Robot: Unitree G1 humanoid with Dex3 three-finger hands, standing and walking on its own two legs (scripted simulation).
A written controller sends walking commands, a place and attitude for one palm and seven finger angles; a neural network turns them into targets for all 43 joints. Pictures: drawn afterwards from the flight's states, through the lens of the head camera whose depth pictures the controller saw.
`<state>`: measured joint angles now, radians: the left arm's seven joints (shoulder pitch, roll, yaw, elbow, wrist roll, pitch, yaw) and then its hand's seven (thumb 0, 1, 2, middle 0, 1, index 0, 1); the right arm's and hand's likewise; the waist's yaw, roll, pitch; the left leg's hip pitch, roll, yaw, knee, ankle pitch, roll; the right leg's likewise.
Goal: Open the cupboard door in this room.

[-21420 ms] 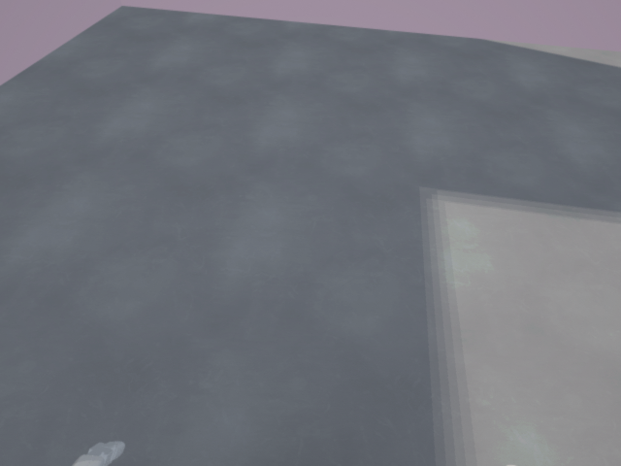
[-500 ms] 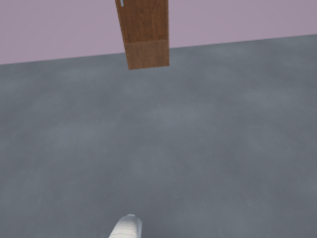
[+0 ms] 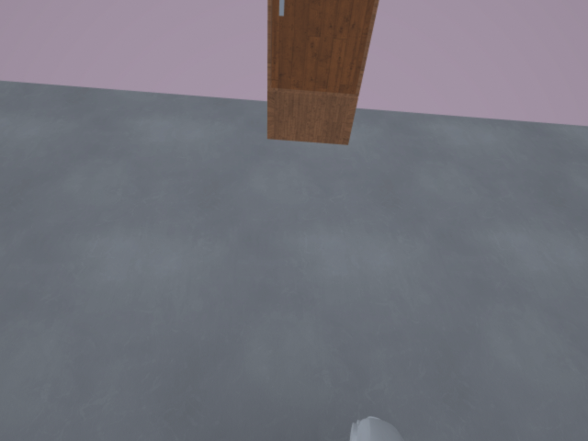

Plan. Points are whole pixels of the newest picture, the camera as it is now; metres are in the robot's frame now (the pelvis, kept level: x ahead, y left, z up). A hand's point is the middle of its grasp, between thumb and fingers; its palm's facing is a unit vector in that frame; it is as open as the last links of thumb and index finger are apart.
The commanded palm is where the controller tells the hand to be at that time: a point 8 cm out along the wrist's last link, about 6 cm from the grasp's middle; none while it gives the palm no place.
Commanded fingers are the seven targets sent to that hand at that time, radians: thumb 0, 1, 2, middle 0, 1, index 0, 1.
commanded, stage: turn or walk to find it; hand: left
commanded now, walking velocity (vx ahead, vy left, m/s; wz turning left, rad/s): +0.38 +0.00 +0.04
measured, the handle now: out of the picture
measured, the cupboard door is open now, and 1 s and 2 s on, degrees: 0 0 0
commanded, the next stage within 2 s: stand and wait in 0.86 s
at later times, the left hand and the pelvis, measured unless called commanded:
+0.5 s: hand (240, 349) +0.29 +0.12 -0.16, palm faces +0.07 -0.97 -0.24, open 7.2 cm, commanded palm none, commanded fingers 0.00 0.90 0.90 -0.20 -0.30 -0.20 -0.30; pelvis +0.23 -0.08 +0.00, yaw +2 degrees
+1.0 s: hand (228, 314) +0.37 +0.15 -0.18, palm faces +0.17 -0.98 -0.13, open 7.4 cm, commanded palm none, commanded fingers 0.00 0.90 0.90 -0.20 -0.30 -0.20 -0.30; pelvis +0.43 +0.00 +0.00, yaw +5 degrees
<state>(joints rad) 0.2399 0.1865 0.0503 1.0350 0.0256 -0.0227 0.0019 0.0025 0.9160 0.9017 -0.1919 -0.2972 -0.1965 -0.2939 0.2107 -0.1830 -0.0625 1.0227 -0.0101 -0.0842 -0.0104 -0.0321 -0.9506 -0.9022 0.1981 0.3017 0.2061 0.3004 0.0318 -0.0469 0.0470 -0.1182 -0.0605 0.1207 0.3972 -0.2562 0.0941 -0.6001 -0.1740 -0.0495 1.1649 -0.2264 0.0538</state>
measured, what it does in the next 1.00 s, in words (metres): walks ahead: right foot, then left foot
